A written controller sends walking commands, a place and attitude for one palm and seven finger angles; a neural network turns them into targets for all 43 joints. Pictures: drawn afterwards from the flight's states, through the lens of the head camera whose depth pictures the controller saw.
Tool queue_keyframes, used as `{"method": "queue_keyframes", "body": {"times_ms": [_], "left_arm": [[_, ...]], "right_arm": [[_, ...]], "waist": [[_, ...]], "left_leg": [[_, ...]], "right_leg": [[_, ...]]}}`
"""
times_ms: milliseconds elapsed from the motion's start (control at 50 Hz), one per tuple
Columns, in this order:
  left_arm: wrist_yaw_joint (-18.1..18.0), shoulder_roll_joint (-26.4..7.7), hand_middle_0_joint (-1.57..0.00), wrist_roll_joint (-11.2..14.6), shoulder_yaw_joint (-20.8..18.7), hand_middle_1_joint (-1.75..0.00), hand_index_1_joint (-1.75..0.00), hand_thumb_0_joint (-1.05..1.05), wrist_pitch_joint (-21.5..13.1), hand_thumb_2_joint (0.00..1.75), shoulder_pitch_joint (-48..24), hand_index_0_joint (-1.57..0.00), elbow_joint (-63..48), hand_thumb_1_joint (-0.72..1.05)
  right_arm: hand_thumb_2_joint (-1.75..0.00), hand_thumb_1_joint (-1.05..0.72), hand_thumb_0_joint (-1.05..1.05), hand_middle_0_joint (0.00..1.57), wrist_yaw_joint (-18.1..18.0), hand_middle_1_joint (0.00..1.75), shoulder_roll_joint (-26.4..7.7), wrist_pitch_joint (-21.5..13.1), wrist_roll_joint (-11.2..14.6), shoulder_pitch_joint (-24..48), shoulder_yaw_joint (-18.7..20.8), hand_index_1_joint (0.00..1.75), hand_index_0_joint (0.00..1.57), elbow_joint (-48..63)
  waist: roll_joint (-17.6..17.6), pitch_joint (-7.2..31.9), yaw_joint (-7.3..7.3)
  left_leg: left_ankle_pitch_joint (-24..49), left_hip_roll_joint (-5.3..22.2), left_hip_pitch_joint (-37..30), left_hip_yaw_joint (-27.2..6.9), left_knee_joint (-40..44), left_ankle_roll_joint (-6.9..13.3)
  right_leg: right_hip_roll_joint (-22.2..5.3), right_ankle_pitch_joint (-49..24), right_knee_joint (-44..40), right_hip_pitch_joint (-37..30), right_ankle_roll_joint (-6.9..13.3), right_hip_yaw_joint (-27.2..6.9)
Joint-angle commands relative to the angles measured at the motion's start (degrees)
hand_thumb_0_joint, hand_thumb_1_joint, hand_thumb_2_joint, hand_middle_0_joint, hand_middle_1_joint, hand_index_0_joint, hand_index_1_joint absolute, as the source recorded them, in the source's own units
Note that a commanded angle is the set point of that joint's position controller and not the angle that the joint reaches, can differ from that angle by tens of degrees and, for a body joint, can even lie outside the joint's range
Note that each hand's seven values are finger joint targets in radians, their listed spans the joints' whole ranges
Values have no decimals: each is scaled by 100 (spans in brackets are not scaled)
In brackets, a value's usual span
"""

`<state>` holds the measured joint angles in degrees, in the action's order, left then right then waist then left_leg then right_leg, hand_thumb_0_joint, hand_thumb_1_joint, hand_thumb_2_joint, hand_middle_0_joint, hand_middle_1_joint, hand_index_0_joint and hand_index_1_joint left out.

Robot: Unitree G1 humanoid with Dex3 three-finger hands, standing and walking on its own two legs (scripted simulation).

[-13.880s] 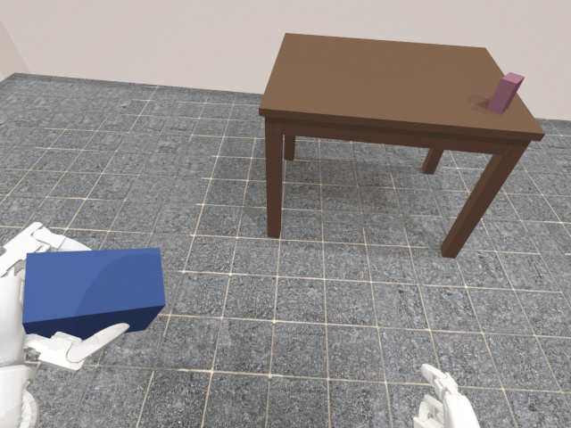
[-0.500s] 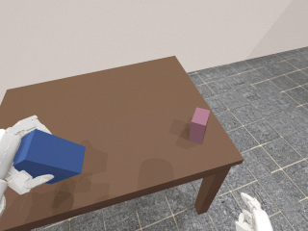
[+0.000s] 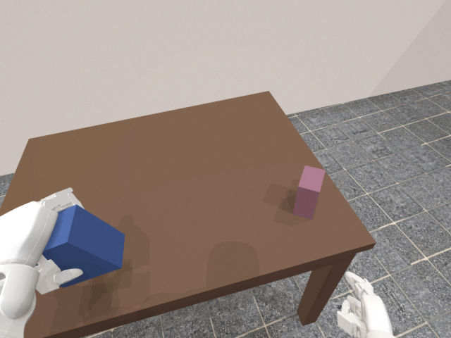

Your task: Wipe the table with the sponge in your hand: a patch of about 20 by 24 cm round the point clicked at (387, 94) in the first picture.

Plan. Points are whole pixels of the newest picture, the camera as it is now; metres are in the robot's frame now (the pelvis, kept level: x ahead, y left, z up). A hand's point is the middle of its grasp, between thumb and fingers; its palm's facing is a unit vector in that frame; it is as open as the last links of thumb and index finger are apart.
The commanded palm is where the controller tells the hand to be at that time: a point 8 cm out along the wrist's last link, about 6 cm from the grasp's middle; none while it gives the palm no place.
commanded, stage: turn the palm down, sponge in hand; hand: left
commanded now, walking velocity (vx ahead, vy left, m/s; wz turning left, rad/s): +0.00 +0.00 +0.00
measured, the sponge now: (78, 253) +0.21 +0.28 +0.08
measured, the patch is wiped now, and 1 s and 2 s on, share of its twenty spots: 0.00 0.00 0.00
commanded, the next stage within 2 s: move the sponge above the wiping area in 0.92 s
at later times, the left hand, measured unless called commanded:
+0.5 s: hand (55, 242) +0.21 +0.31 +0.11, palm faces +0.03 -0.09 -1.00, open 10.2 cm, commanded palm +0.18 +0.30 +0.17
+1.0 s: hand (63, 249) +0.20 +0.29 +0.10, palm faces +0.01 -0.08 -1.00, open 10.2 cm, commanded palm +0.18 +0.28 +0.17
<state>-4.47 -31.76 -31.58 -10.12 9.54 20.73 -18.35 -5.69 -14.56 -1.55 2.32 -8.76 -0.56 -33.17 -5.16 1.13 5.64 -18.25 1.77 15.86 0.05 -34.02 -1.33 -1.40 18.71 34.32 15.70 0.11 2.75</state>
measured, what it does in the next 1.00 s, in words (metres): stands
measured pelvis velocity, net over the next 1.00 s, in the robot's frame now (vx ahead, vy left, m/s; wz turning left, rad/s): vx -0.01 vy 0.00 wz -0.01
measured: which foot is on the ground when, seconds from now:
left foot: down 0.00-1.00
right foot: down 0.00-1.00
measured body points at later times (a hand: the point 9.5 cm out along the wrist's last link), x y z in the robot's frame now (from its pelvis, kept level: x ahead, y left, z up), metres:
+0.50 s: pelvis -0.01 +0.02 +0.01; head -0.01 -0.02 +0.46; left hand +0.20 +0.31 +0.16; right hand +0.23 -0.18 -0.07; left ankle +0.00 +0.14 -0.73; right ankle -0.01 -0.12 -0.73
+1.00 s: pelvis -0.01 +0.00 +0.01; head -0.02 -0.05 +0.46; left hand +0.20 +0.29 +0.16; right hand +0.23 -0.20 -0.07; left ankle +0.00 +0.14 -0.73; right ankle -0.01 -0.12 -0.73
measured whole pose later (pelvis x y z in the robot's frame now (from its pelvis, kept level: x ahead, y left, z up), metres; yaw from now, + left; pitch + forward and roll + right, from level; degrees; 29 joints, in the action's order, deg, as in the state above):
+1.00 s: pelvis -0.01 +0.00 +0.01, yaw -1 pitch -4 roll +0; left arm -0.8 -28.0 -51.2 1.1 15.8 10.7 -9.1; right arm -3.3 -15.0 -0.5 1.7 -1.5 -1.3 -39.7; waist -6.8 -1.5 8.1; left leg -11.7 1.6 7.1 0.7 -22.7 -1.1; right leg -1.2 12.4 23.9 7.5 0.3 2.2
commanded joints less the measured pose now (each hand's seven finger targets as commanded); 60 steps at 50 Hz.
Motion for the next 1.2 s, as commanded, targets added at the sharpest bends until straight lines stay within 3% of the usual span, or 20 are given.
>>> {"method": "queue_keyframes", "body": {"times_ms": [0,20,100,120,200,220,300,320,500,520,560,700,720,800,820,1000,1020,1100,1120,1180], "left_arm": [[-61,-1360,-120,-494,-705,-160,-160,0,74,130,-1038,-120,-1180,10],[-27,-1093,-120,-572,-403,-160,-160,0,52,130,-1168,-120,-1247,10],[-54,-1370,-120,-928,-628,-160,-160,0,112,130,-1288,-120,-1063,10],[-45,-1113,-120,-1014,-350,-160,-160,0,118,130,-1439,-120,-1072,10],[-79,-1285,-120,-1292,-467,-160,-160,0,304,130,-1553,-120,-807,10],[-44,-969,-120,-1333,-98,-160,-160,0,356,130,-1651,-120,-766,10],[9,-1187,-120,-1658,-117,-160,-160,0,487,130,-1909,-120,-823,10],[46,-940,-120,-1688,134,-160,-160,0,507,130,-1872,-120,-778,10],[129,-1206,-120,-2174,-17,-160,-160,0,731,130,-2055,-120,-406,10],[164,-936,-120,-2154,267,-160,-160,0,727,130,-2119,-120,-436,10],[181,-1036,-120,-2064,149,-160,-160,0,685,130,-2011,-120,-286,10],[188,-1159,-120,-2142,45,-160,-160,0,620,130,-2170,-120,-471,10],[202,-953,-120,-2171,272,-160,-160,0,601,130,-2250,-120,-458,10],[121,-1157,-120,-2100,-25,-160,-160,0,555,130,-2137,-120,-400,10],[135,-923,-120,-2113,225,-160,-160,0,571,130,-2223,-120,-305,10],[127,-1129,-120,-2146,86,-160,-160,0,619,130,-2271,-120,-347,10],[134,-828,-120,-2106,338,-160,-160,0,615,130,-2135,-120,-316,10],[113,-1062,-120,-2143,106,-160,-160,0,639,130,-2167,-120,-167,10],[112,-786,-120,-2105,348,-160,-160,0,625,130,-2129,-120,-117,10],[90,-799,-120,-2136,414,-160,-160,0,600,130,-2401,-120,113,10]], "right_arm": [[-90,-90,0,20,-96,30,-576,-295,-4,1146,128,30,20,929],[-90,-90,0,20,-80,30,-543,-309,-26,1078,108,30,20,936],[-90,-90,0,20,-47,30,-555,-277,-42,1307,91,30,20,777],[-90,-90,0,20,-29,30,-519,-276,-62,1244,79,30,20,783],[-90,-90,0,20,31,30,-546,-217,-47,1509,72,30,20,641],[-90,-90,0,20,48,30,-516,-207,-58,1456,47,30,20,664],[-90,-90,0,20,100,30,-542,-192,-63,1716,40,30,20,596],[-90,-90,0,20,114,30,-513,-200,-75,1624,42,30,20,621],[-90,-90,0,20,260,30,-566,-98,-80,1942,70,30,20,450],[-90,-90,0,20,269,30,-539,-110,-76,1885,45,30,20,494],[-90,-90,0,20,241,30,-574,-125,-74,1869,89,30,20,450],[-90,-90,0,20,226,30,-557,-163,-88,2018,93,30,20,415],[-90,-90,0,20,230,30,-530,-185,-88,1960,62,30,20,426],[-90,-90,0,20,192,30,-560,-205,-88,2004,110,30,20,372],[-90,-90,0,20,193,30,-536,-220,-80,1974,80,30,20,386],[-90,-90,0,20,167,30,-557,-243,-79,2052,102,30,20,365],[-90,-90,0,20,170,30,-516,-268,-69,1981,94,30,20,415],[-90,-90,0,20,172,30,-573,-230,-83,2032,102,30,20,360],[-90,-90,0,20,172,30,-532,-243,-53,1941,113,30,20,384],[-90,-90,0,20,133,30,-558,-230,-52,1906,140,30,20,332]], "waist": [[43,611,37],[-55,742,-22],[-46,614,102],[-92,754,57],[-137,714,162],[-177,733,98],[-353,816,182],[-277,900,165],[-57,750,289],[-22,840,244],[199,778,250],[27,726,253],[58,820,220],[172,719,247],[228,739,209],[121,682,253],[153,744,231],[259,630,270],[233,622,191],[287,590,176]], "left_leg": [[1415,-109,-480,-90,748,251],[1478,-93,-557,-75,772,257],[1504,-92,-642,-204,1013,217],[1584,-70,-697,-162,1018,229],[1666,-101,-782,-260,1173,193],[1678,-84,-770,-208,1198,207],[1724,-130,-886,-337,1344,200],[1846,-114,-927,-269,1308,240],[1838,-204,-948,-358,1443,261],[1859,-199,-961,-287,1430,284],[1834,-210,-1010,-299,1410,294],[1666,-260,-1084,-278,1413,309],[1726,-256,-1097,-227,1384,321],[1671,-264,-1131,-249,1361,302],[1645,-259,-1078,-208,1363,307],[1565,-305,-1116,-242,1369,303],[1613,-289,-1092,-177,1349,329],[1581,-311,-1062,-236,1365,299],[1538,-271,-1027,-156,1342,319],[1446,-294,-1036,-155,1353,321]], "right_leg": [[115,-934,-860,-261,147,-222],[95,-993,-870,-335,151,-112],[163,-948,-1020,-483,221,-235],[131,-1021,-1015,-546,215,-98],[181,-1058,-1147,-704,283,-287],[133,-1084,-1151,-744,259,-104],[196,-1125,-1197,-945,334,-324],[145,-1215,-1196,-981,312,-166],[187,-1168,-1399,-1103,396,-522],[138,-1208,-1368,-1108,362,-335],[114,-1211,-1440,-1041,329,-418],[184,-1077,-1539,-1018,382,-650],[130,-1124,-1497,-1006,352,-484],[181,-1089,-1586,-966,375,-726],[127,-1062,-1547,-951,334,-540],[176,-983,-1588,-933,371,-764],[123,-1048,-1527,-1001,334,-580],[175,-1044,-1575,-934,367,-762],[129,-995,-1545,-921,323,-579],[114,-935,-1589,-831,301,-596]]}}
